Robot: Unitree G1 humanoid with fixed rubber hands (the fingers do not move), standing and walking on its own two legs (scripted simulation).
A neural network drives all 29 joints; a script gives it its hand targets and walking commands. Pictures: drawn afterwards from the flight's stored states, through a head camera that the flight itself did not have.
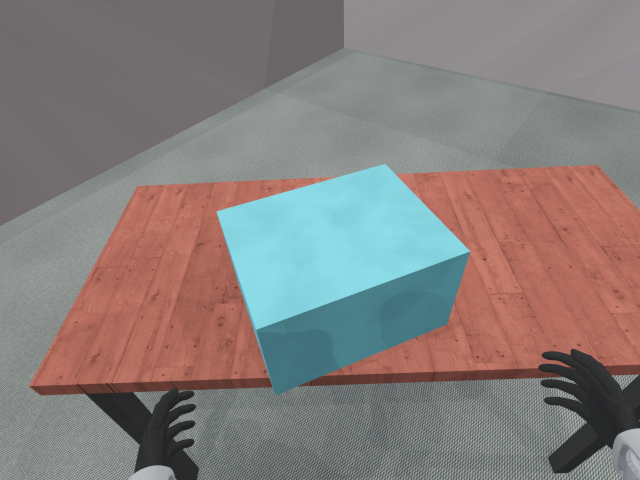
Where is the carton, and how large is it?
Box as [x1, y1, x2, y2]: [216, 164, 469, 394]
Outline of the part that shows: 385,164 216,211 238,283 275,394 446,324 469,250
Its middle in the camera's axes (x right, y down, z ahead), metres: +0.02 +0.06 +0.63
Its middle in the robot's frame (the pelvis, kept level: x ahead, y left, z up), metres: +0.44 +0.00 +0.00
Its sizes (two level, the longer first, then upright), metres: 0.302 0.236 0.177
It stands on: a table, 0.69 m high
